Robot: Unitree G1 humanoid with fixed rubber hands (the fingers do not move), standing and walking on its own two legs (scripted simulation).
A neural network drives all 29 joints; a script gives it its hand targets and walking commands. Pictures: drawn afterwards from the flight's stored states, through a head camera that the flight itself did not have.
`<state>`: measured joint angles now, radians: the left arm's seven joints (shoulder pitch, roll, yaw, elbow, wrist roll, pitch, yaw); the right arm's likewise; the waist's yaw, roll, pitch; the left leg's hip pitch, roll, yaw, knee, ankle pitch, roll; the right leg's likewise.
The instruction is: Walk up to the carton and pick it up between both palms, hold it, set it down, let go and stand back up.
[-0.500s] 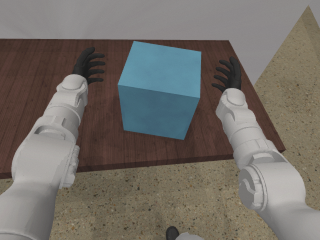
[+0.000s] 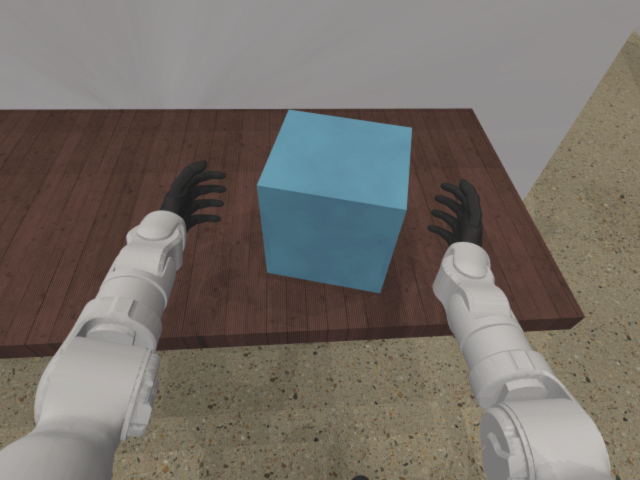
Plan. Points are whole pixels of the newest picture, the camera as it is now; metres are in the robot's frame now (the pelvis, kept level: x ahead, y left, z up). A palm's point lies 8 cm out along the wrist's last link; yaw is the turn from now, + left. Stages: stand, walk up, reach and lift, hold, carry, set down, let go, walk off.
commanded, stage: set down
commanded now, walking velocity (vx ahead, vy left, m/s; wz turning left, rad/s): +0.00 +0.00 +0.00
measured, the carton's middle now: (335, 204) +0.51 -0.10 +0.02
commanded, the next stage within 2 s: none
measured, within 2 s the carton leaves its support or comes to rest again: neither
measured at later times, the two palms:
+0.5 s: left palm (145, 251) +0.42 +0.17 +0.07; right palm (452, 272) +0.32 -0.20 +0.08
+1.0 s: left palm (132, 293) +0.38 +0.19 +0.04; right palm (453, 314) +0.28 -0.19 +0.04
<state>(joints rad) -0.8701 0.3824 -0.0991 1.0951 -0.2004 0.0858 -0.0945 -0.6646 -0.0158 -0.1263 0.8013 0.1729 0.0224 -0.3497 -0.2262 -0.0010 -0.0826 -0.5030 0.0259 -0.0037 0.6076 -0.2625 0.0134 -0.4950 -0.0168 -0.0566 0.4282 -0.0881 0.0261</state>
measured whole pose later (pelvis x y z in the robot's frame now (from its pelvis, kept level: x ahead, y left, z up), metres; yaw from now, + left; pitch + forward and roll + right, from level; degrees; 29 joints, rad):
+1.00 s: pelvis +0.04 +0.01 +0.01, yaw -2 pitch -3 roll -2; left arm -0.25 0.41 -0.04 0.42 -0.23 0.18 -0.18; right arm 0.00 0.01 0.04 0.15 0.19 0.07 -0.39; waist -0.10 0.00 0.11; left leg -0.14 0.03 0.04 0.49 -0.30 0.02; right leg -0.17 0.00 -0.01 0.35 -0.13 0.04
